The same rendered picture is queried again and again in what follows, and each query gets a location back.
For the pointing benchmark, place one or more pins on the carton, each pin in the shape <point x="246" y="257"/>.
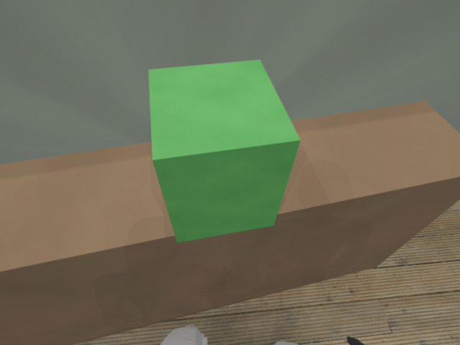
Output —
<point x="223" y="147"/>

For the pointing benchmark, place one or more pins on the pedestal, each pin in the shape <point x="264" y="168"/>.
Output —
<point x="87" y="248"/>

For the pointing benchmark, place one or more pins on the left robot thigh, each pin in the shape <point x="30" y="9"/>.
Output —
<point x="185" y="336"/>

